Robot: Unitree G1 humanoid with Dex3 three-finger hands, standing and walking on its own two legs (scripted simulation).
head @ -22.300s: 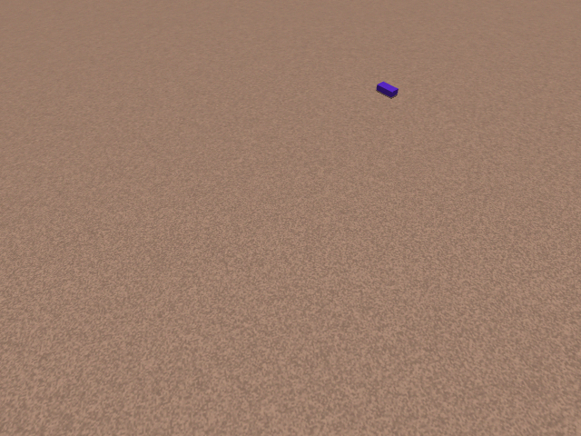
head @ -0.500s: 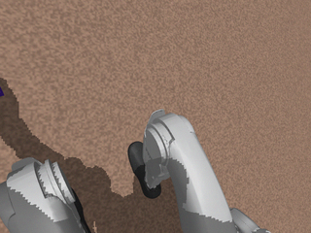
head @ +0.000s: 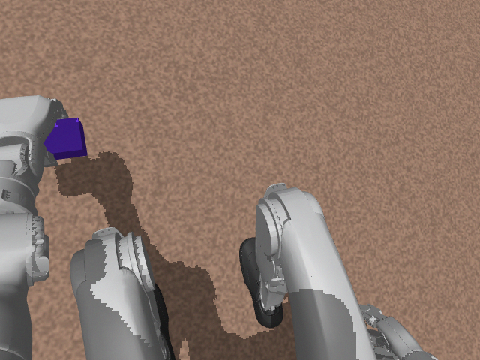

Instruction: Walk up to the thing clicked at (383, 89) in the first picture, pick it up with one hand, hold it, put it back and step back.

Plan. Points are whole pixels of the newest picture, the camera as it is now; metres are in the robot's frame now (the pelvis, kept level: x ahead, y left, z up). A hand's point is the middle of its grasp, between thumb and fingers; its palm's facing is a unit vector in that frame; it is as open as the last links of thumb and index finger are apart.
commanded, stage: lift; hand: left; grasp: from above
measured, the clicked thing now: (43, 141) +0.50 +0.26 -0.20
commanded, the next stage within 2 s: hold in 1.80 s
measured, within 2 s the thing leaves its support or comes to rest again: neither
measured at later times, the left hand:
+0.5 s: hand (1, 145) +0.46 +0.28 -0.09, palm faces -0.48 -0.05 -0.88, open 8.8 cm
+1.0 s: hand out of the picture +0.38 +0.28 +0.09, palm faces -0.44 -0.07 -0.90, open 8.8 cm
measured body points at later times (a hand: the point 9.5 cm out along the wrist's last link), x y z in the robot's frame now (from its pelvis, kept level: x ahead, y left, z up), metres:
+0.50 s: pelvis +0.00 +0.00 +0.05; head +0.23 +0.06 +0.43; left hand +0.48 +0.28 -0.04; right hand +0.05 -0.28 -0.06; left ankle +0.07 +0.12 -0.30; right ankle +0.12 -0.13 -0.30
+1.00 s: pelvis +0.00 +0.01 +0.18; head +0.16 +0.03 +0.60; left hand +0.40 +0.28 +0.14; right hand +0.15 -0.25 +0.06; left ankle +0.07 +0.12 -0.30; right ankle +0.11 -0.13 -0.30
